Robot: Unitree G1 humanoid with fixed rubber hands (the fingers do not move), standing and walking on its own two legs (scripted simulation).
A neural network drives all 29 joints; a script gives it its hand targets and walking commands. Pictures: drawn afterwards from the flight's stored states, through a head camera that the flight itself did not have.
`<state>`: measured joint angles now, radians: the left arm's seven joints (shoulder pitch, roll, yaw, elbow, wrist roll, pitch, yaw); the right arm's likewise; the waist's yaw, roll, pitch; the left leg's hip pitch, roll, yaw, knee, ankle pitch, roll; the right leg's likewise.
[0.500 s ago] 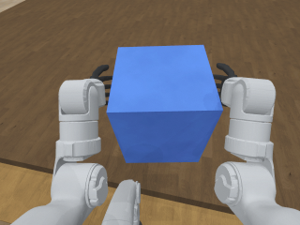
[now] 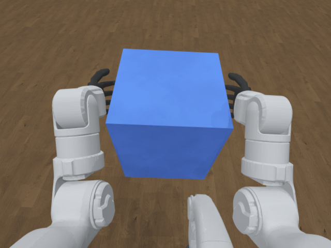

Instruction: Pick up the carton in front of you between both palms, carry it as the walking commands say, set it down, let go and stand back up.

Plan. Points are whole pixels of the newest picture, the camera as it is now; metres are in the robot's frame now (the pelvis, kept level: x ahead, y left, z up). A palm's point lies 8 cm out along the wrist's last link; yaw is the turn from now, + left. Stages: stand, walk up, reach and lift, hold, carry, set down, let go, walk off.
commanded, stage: carry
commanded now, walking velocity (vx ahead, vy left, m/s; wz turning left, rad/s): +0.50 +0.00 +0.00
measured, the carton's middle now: (167, 120) +0.40 -0.01 +0.10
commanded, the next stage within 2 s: none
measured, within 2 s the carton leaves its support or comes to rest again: neither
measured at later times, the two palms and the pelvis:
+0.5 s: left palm (116, 5) +0.64 +0.11 +0.27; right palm (227, 4) +0.67 -0.19 +0.27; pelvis +0.27 -0.07 +0.09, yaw +2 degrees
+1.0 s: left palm out of the picture +0.91 +0.10 +0.24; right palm out of the picture +0.89 -0.20 +0.23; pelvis +0.54 -0.05 +0.11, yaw +0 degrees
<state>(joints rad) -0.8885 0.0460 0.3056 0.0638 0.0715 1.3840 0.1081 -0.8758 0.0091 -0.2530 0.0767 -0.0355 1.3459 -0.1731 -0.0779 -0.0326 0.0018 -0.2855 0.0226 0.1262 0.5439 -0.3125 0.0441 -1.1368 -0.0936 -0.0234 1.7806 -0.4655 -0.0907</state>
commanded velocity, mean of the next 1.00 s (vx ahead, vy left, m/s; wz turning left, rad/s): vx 0.50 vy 0.00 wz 0.00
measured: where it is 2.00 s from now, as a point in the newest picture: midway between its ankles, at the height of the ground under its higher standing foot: (164, 114)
